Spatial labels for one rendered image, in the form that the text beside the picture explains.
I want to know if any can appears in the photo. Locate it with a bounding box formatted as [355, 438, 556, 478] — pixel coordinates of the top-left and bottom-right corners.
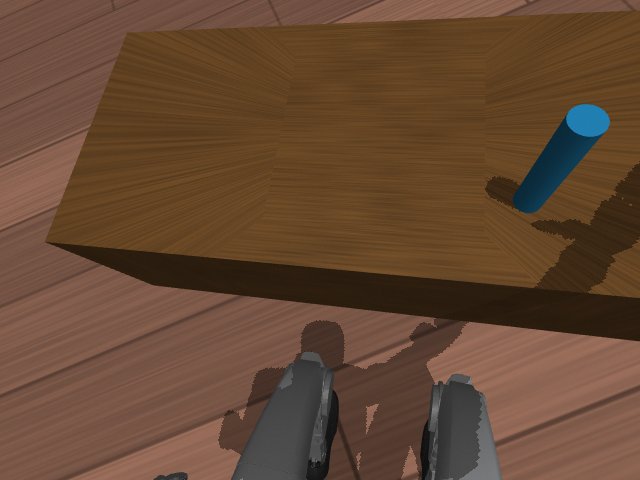
[513, 104, 610, 213]

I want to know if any left robot foot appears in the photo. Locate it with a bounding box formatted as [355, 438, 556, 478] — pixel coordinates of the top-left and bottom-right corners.
[306, 390, 339, 480]

